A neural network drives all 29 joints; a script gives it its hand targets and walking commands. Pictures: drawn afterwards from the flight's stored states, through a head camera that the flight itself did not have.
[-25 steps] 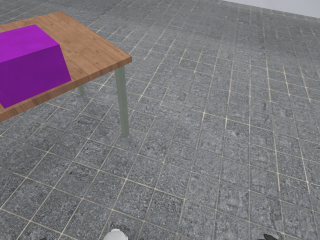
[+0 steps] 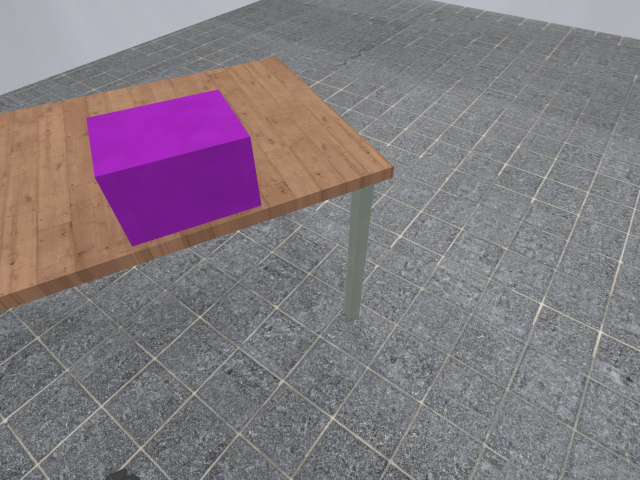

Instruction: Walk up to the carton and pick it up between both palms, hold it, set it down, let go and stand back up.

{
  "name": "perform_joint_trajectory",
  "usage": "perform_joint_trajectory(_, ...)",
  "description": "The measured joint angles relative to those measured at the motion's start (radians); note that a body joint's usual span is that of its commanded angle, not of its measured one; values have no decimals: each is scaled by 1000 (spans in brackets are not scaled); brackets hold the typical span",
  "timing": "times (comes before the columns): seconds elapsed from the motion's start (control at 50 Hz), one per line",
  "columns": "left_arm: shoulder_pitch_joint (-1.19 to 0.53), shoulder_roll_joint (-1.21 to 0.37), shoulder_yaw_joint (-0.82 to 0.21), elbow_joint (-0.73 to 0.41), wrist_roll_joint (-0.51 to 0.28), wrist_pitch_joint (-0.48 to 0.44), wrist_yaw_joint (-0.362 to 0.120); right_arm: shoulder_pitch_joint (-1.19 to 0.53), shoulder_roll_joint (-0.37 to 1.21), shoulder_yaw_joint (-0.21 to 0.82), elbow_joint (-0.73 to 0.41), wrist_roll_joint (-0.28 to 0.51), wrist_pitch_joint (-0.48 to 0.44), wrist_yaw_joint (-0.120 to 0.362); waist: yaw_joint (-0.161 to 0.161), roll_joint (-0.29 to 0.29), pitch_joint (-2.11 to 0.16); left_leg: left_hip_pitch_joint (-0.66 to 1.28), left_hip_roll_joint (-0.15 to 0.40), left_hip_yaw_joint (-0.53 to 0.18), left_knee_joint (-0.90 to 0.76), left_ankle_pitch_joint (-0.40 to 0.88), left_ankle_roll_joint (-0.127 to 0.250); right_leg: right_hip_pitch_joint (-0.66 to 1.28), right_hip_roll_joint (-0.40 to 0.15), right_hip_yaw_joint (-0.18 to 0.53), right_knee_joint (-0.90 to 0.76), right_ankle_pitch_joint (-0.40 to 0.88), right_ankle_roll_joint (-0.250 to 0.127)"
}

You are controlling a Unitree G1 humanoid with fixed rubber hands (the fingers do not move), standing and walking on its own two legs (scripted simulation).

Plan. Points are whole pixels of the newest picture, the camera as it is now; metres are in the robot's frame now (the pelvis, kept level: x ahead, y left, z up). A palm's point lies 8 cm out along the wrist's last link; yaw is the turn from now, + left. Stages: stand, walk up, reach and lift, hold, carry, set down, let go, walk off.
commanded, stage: walk up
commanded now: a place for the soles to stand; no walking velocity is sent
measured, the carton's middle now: (177, 163) +0.71 +0.28 +0.01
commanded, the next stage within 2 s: none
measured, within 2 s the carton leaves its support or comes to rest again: neither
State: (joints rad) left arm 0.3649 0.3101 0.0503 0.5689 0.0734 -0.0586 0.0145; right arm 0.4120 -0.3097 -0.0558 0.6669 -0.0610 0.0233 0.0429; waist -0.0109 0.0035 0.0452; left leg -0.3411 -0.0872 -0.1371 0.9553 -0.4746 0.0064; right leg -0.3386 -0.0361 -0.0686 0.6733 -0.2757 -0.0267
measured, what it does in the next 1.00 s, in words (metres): walks ahead, turning left: left foot, then right foot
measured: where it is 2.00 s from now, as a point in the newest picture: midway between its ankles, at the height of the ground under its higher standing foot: outside the picture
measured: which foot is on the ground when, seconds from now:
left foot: up 0.00-0.36, down 0.38-0.82, up 0.84-1.00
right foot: down 0.00-0.38, up 0.40-0.80, down 0.82-1.00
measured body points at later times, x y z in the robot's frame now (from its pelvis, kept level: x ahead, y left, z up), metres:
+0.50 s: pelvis +0.16 +0.07 +0.00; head +0.17 +0.10 +0.45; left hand +0.12 +0.34 -0.12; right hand +0.37 -0.14 -0.08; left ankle +0.21 +0.17 -0.72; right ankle +0.12 -0.10 -0.63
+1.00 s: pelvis +0.24 +0.07 +0.01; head +0.27 +0.08 +0.46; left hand +0.24 +0.37 -0.08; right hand +0.47 -0.11 -0.10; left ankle +0.18 +0.19 -0.69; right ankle +0.35 -0.01 -0.72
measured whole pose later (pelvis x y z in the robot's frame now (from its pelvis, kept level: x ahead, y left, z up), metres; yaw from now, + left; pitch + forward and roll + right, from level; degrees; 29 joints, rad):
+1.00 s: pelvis +0.24 +0.07 +0.01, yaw +29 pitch -2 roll +1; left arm 0.25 0.27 0.00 0.55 0.03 0.01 0.03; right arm 0.30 -0.28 -0.04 0.62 -0.02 0.05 -0.01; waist 0.00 0.00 0.10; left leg -0.36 -0.05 -0.07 0.87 -0.53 -0.05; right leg -0.32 -0.09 -0.10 0.61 -0.24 -0.02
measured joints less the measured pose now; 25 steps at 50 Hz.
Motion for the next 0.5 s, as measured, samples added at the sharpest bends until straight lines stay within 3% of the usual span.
perform_joint_trajectory(0.04, 21, -12, -3, 28, -4, 2, 10, -24, -11, 0, -17, -8, 9, -1, 14, 16, 16, -78, 22, 43, 128, 69, -16, 51, -20, -23, -35, -21, 4)
perform_joint_trajectory(0.1, 55, -22, -11, 55, -9, 0, 8, -55, -25, -3, -28, 0, 5, 12, 31, 42, 33, -157, 73, 66, 135, 164, -29, 131, -37, -65, -125, -8, 13)
perform_joint_trajectory(0.22, 125, -11, -22, 71, -20, -9, -6, -135, 6, 8, -27, 15, 4, 24, 60, 29, 60, -205, 129, 105, -55, 271, -29, 252, -61, -140, -222, -25, 29)
perform_joint_trajectory(0.34, 171, 7, -24, 80, -24, 18, -3, -220, 55, 17, -48, 11, -9, 35, 94, -9, 62, -125, 120, 176, -276, 274, 18, 318, -85, -201, -186, -120, 59)
perform_joint_trajectory(0.4, 183, 15, -28, 82, -27, 38, -3, -238, 58, 9, -73, 3, -38, 22, 76, -31, 54, -73, 80, 181, -329, 297, 52, 271, -134, -204, 4, -216, 36)
perform_joint_trajectory(0.42, 175, 12, -32, 80, -30, 46, -7, -238, 54, 8, -74, 3, -45, 10, 61, -34, 58, -86, 65, 175, -281, 280, 59, 220, -140, -162, 140, -211, 21)
perform_joint_trajectory(0.46, 147, 9, -34, 63, -35, 63, -18, -213, 50, 10, -59, 25, -45, -14, 35, -30, 53, -73, 52, 150, -247, 230, 69, 101, -94, -55, 402, -225, 10)
perform_joint_trajectory(0.5, 106, 9, -28, 33, -37, 64, -27, -170, 52, 10, -38, 39, -36, -34, 16, -34, 47, -25, 44, 126, -293, 228, 65, -4, -67, -6, 540, -177, 7)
